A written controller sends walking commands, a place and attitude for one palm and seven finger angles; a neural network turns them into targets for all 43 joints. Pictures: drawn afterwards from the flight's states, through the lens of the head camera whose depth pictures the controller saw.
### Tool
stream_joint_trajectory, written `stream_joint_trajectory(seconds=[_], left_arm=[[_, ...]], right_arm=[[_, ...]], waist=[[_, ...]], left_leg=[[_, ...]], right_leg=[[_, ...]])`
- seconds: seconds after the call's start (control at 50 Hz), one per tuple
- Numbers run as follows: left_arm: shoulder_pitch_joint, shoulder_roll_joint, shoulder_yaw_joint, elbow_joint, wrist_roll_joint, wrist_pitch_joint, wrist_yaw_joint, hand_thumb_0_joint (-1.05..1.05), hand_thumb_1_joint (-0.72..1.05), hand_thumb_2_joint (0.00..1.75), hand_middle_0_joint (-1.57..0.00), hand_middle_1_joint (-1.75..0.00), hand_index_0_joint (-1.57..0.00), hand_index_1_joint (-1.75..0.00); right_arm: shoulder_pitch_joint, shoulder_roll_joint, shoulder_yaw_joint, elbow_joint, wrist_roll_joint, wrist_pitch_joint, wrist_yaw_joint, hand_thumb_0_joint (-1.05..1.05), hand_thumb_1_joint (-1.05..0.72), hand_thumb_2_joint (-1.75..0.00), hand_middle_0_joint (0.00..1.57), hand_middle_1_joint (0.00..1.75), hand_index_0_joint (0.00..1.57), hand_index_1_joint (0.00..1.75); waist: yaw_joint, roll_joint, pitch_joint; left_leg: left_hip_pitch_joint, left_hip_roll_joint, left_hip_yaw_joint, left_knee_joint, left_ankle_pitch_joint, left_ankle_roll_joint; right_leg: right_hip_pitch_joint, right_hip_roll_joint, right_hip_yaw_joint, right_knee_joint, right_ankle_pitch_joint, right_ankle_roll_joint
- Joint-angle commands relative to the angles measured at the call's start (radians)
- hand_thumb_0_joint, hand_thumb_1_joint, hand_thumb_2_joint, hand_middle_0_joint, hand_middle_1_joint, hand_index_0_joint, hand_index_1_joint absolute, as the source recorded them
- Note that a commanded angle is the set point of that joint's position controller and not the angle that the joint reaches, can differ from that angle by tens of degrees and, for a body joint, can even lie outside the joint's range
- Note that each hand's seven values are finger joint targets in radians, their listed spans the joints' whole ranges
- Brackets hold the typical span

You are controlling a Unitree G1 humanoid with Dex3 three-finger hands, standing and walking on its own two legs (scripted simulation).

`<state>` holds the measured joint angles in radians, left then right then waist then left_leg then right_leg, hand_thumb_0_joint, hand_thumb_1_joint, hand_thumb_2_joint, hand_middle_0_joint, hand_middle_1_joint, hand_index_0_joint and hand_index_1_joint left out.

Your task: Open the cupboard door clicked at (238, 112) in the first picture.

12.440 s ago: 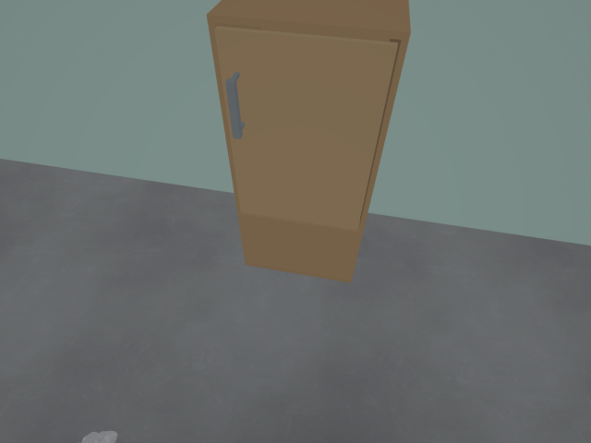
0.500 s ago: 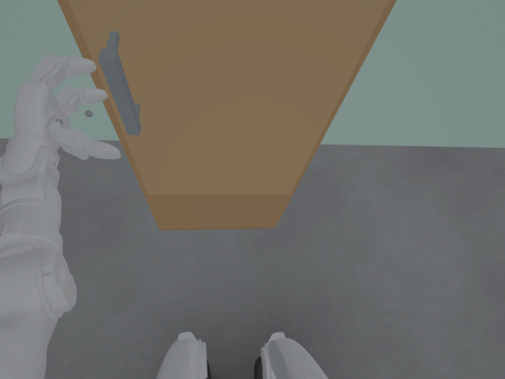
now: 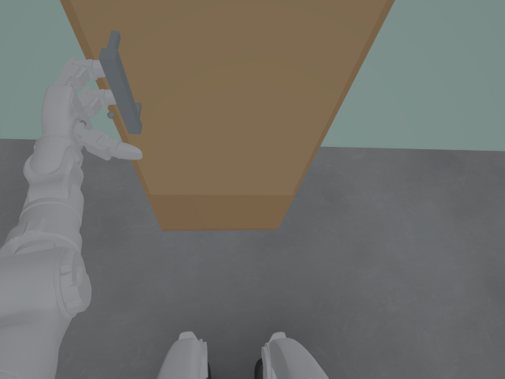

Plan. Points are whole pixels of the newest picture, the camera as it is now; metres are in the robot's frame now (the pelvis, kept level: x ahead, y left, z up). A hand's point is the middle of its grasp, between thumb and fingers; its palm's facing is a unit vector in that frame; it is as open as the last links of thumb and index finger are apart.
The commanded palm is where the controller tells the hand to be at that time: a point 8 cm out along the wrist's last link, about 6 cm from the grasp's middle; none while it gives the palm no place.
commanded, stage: slide the fingers in behind the handle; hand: left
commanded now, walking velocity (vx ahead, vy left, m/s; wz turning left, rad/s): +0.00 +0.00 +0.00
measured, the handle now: (125, 87) +0.55 +0.17 +0.08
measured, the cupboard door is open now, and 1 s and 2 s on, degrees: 0 0 4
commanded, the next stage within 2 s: close the thumb around the handle in 0.80 s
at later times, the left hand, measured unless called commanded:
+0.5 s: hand (127, 115) +0.50 +0.17 +0.07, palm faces -0.01 -1.00 -0.01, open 13.9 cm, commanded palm +0.48 +0.20 +0.08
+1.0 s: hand (132, 115) +0.50 +0.16 +0.08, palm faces -0.02 -1.00 -0.01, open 13.8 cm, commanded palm +0.48 +0.20 +0.08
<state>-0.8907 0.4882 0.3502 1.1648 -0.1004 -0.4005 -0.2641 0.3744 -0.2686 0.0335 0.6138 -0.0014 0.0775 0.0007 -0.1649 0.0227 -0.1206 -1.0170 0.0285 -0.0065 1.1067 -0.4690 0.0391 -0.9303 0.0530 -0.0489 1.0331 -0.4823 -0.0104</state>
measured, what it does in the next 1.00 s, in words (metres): stands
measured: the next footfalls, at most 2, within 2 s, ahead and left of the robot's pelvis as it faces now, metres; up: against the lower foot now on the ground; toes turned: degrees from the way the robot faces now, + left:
none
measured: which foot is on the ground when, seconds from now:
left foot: down 0.00-1.00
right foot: down 0.00-1.00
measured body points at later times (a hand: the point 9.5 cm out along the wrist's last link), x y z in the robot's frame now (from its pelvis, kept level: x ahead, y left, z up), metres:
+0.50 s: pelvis +0.00 +0.00 +0.00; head +0.12 +0.02 +0.43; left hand +0.50 +0.22 +0.07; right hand +0.01 -0.27 -0.11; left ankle +0.02 +0.09 -0.66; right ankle +0.00 -0.12 -0.66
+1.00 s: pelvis +0.00 +0.00 +0.00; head +0.12 +0.02 +0.44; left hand +0.49 +0.21 +0.08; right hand +0.01 -0.27 -0.11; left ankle +0.02 +0.09 -0.66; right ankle +0.00 -0.12 -0.66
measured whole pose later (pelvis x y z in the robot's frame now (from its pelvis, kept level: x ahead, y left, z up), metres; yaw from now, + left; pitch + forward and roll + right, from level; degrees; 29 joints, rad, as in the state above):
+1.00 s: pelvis +0.00 +0.00 +0.00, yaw +0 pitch +21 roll -3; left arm -0.87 0.41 0.31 1.15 -0.09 -0.43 -0.18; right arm 0.39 -0.26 0.02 0.63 -0.01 0.08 0.02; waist -0.16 0.03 -0.13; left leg -1.00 0.02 0.00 1.10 -0.47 0.04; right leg -0.92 0.05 -0.04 1.04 -0.49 -0.01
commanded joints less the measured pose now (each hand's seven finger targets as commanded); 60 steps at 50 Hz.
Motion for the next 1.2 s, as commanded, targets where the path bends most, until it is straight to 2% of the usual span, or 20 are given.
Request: stream_joint_trajectory(seconds=[0.0, 0.06, 0.1, 0.16, 0.3, 0.32, 0.36, 0.42, 0.46, 0.5, 0.56, 0.64, 0.74, 0.8, 0.88, 0.96, 1.04, 1.06, 1.12, 1.18], left_arm=[[-0.488, 0.204, 0.012, -0.233, -0.013, -0.073, 0.022, 0.0, -0.5, 0.3, -0.3, -1.2, -0.3, -1.2], [-0.478, 0.195, -0.001, -0.226, -0.006, -0.075, 0.023, 0.0, -0.5, 0.3, -0.3, -1.2, -0.3, -1.2], [-0.479, 0.184, -0.007, -0.197, -0.01, -0.066, 0.022, 0.0, -0.5, 0.3, -0.3, -1.2, -0.3, -1.2], [-0.504, 0.17, -0.017, -0.215, -0.014, -0.069, 0.023, 0.0, -0.5, 0.3, -0.3, -1.2, -0.3, -1.2], [-0.5, 0.103, -0.059, -0.22, -0.023, -0.073, 0.03, 0.0, -0.5, 0.3, -0.3, -1.2, -0.3, -1.2], [-0.476, 0.128, -0.029, -0.196, -0.024, -0.068, 0.037, 0.0, -0.5, 0.3, -0.3, -1.2, -0.3, -1.2], [-0.484, 0.147, -0.008, -0.226, -0.021, -0.076, 0.054, 0.0, -0.5, 0.3, -0.3, -1.2, -0.3, -1.2], [-0.487, 0.124, -0.04, -0.238, 0.005, -0.09, 0.074, 0.0, -0.5, 0.3, -0.3, -1.2, -0.3, -1.2], [-0.483, 0.173, 0.002, -0.232, 0.007, -0.096, 0.08, 0.0, -0.5, 0.3, -0.3, -1.2, -0.3, -1.2], [-0.475, 0.146, -0.016, -0.212, 0.002, -0.092, 0.078, 0.0, -0.5, 0.3, -0.3, -1.2, -0.3, -1.2], [-0.482, 0.196, 0.02, -0.206, 0.002, -0.091, 0.071, 0.0, -0.5, 0.3, -0.3, -1.2, -0.3, -1.2], [-0.445, 0.169, 0.009, -0.227, -0.012, -0.096, 0.056, 0.0, -0.5, 0.3, -0.3, -1.2, -0.3, -1.2], [-0.448, 0.118, -0.027, -0.228, -0.015, -0.093, 0.058, 0.0, -0.5, 0.3, -0.3, -1.2, -0.3, -1.2], [-0.434, 0.13, -0.016, -0.199, -0.012, -0.082, 0.067, 0.0, -0.5, 0.3, -0.3, -1.2, -0.3, -1.2], [-0.449, 0.112, -0.026, -0.236, -0.006, -0.1, 0.082, 0.0, -0.5, 0.3, -0.3, -1.2, -0.3, -1.2], [-0.437, 0.141, -0.001, -0.222, 0.0, -0.104, 0.095, 0.0, -0.28, 0.4, -0.32, -1.22, -0.32, -1.22], [-0.428, 0.094, -0.036, -0.241, 0.001, -0.107, 0.097, 0.0, -0.05, 0.49, -0.33, -1.25, -0.33, -1.25], [-0.425, 0.131, -0.006, -0.23, 0.004, -0.106, 0.101, 0.0, 0.0, 0.52, -0.34, -1.25, -0.34, -1.25], [-0.436, 0.142, 0.0, -0.219, 0.001, -0.097, 0.103, 0.0, 0.17, 0.59, -0.35, -1.27, -0.35, -1.27], [-0.43, 0.175, 0.021, -0.244, 0.002, -0.11, 0.098, 0.0, 0.34, 0.66, -0.36, -1.29, -0.36, -1.29]], right_arm=[[0.165, -0.179, -0.067, -0.047, -0.003, -0.019, -0.007, 0.0, -0.9, -0.9, 0.2, 0.3, 0.2, 0.3], [0.168, -0.178, -0.067, -0.042, -0.002, -0.019, -0.005, 0.0, -0.9, -0.9, 0.2, 0.3, 0.2, 0.3], [0.171, -0.181, -0.069, -0.034, 0.0, -0.018, -0.006, 0.0, -0.9, -0.9, 0.2, 0.3, 0.2, 0.3], [0.174, -0.179, -0.069, -0.032, -0.002, -0.024, -0.006, 0.0, -0.9, -0.9, 0.2, 0.3, 0.2, 0.3], [0.173, -0.172, -0.073, -0.02, -0.005, -0.028, 0.002, 0.0, -0.9, -0.9, 0.2, 0.3, 0.2, 0.3], [0.178, -0.175, -0.072, -0.02, -0.004, -0.027, 0.001, 0.0, -0.9, -0.9, 0.2, 0.3, 0.2, 0.3], [0.175, -0.173, -0.072, -0.029, -0.006, -0.03, 0.002, 0.0, -0.9, -0.9, 0.2, 0.3, 0.2, 0.3], [0.169, -0.166, -0.071, -0.031, -0.01, -0.03, 0.01, 0.0, -0.9, -0.9, 0.2, 0.3, 0.2, 0.3], [0.174, -0.175, -0.073, -0.032, -0.01, -0.026, 0.008, 0.0, -0.9, -0.9, 0.2, 0.3, 0.2, 0.3], [0.166, -0.17, -0.07, -0.038, -0.006, -0.024, 0.008, 0.0, -0.9, -0.9, 0.2, 0.3, 0.2, 0.3], [0.17, -0.176, -0.068, -0.042, -0.006, -0.024, 0.002, 0.0, -0.9, -0.9, 0.2, 0.3, 0.2, 0.3], [0.169, -0.169, -0.069, -0.049, -0.004, -0.022, 0.003, 0.0, -0.9, -0.9, 0.2, 0.3, 0.2, 0.3], [0.166, -0.167, -0.072, -0.046, -0.004, -0.021, 0.006, 0.0, -0.9, -0.9, 0.2, 0.3, 0.2, 0.3], [0.166, -0.173, -0.073, -0.044, -0.003, -0.017, 0.005, 0.0, -0.9, -0.9, 0.2, 0.3, 0.2, 0.3], [0.163, -0.166, -0.074, -0.045, -0.006, -0.02, 0.007, 0.0, -0.9, -0.9, 0.2, 0.3, 0.2, 0.3], [0.164, -0.171, -0.075, -0.045, -0.007, -0.017, 0.007, 0.0, -0.9, -0.9, 0.2, 0.3, 0.2, 0.3], [0.164, -0.163, -0.075, -0.052, -0.007, -0.017, 0.012, 0.0, -0.9, -0.9, 0.2, 0.3, 0.2, 0.3], [0.163, -0.17, -0.078, -0.045, -0.007, -0.014, 0.009, 0.0, -0.9, -0.9, 0.2, 0.3, 0.2, 0.3], [0.16, -0.17, -0.075, -0.049, -0.005, -0.013, 0.006, 0.0, -0.9, -0.9, 0.2, 0.3, 0.2, 0.3], [0.157, -0.167, -0.072, -0.054, -0.005, -0.014, 0.003, 0.0, -0.9, -0.9, 0.2, 0.3, 0.2, 0.3]], waist=[[-0.026, 0.141, -0.48], [-0.027, 0.142, -0.486], [-0.04, 0.102, -0.437], [-0.037, 0.139, -0.47], [-0.046, 0.13, -0.452], [-0.033, 0.099, -0.441], [-0.022, 0.128, -0.48], [-0.025, 0.147, -0.465], [-0.025, 0.114, -0.476], [-0.029, 0.104, -0.445], [-0.026, 0.088, -0.458], [-0.011, 0.113, -0.482], [-0.02, 0.126, -0.455], [-0.019, 0.083, -0.428], [-0.013, 0.112, -0.472], [-0.011, 0.092, -0.462], [-0.011, 0.113, -0.471], [-0.008, 0.091, -0.466], [-0.014, 0.069, -0.44], [0.001, 0.095, -0.475]], left_leg=[[0.495, 0.003, -0.076, -0.109, 0.386, -0.011], [0.494, 0.002, -0.073, -0.106, 0.39, -0.011], [0.462, 0.002, -0.074, -0.11, 0.348, -0.008], [0.483, -0.002, -0.072, -0.109, 0.358, -0.008], [0.487, -0.002, -0.073, -0.108, 0.364, -0.009], [0.464, -0.004, -0.074, -0.113, 0.351, -0.009], [0.478, -0.006, -0.069, -0.107, 0.379, -0.009], [0.483, -0.007, -0.068, -0.11, 0.371, -0.011], [0.475, -0.004, -0.069, -0.106, 0.382, -0.01], [0.447, -0.009, -0.062, -0.112, 0.347, -0.008], [0.427, -0.01, -0.06, -0.107, 0.351, -0.004], [0.458, -0.01, -0.06, -0.106, 0.395, -0.008], [0.483, -0.007, -0.064, -0.111, 0.391, -0.011], [0.456, -0.005, -0.069, -0.121, 0.357, -0.012], [0.488, -0.007, -0.069, -0.114, 0.388, -0.014], [0.467, -0.008, -0.063, -0.115, 0.381, -0.012], [0.493, -0.009, -0.066, -0.118, 0.399, -0.014], [0.48, -0.005, -0.065, -0.115, 0.39, -0.015], [0.429, -0.012, -0.055, -0.121, 0.339, -0.008], [0.441, -0.013, -0.05, -0.117, 0.373, -0.01]], right_leg=[[0.055, 0.013, 0.016, -0.117, 0.293, -0.014], [0.059, 0.015, 0.017, -0.116, 0.304, -0.015], [0.051, 0.015, 0.016, -0.128, 0.279, -0.013], [0.054, 0.014, 0.019, -0.126, 0.287, -0.015], [0.041, 0.015, 0.013, -0.129, 0.291, -0.015], [0.06, 0.016, 0.012, -0.13, 0.284, -0.016], [0.072, 0.014, 0.016, -0.12, 0.31, -0.016], [0.063, 0.013, 0.016, -0.12, 0.299, -0.017], [0.076, 0.013, 0.017, -0.114, 0.315, -0.015], [0.084, 0.013, 0.019, -0.124, 0.298, -0.014], [0.107, 0.012, 0.027, -0.119, 0.316, -0.012], [0.116, 0.015, 0.022, -0.111, 0.344, -0.017], [0.076, 0.015, 0.015, -0.117, 0.323, -0.017], [0.073, 0.015, 0.012, -0.122, 0.294, -0.015], [0.076, 0.013, 0.014, -0.114, 0.312, -0.017], [0.088, 0.013, 0.017, -0.115, 0.32, -0.014], [0.084, 0.015, 0.012, -0.113, 0.323, -0.018], [0.084, 0.013, 0.015, -0.115, 0.323, -0.015], [0.112, 0.012, 0.023, -0.126, 0.308, -0.01], [0.138, 0.011, 0.028, -0.118, 0.343, -0.013]])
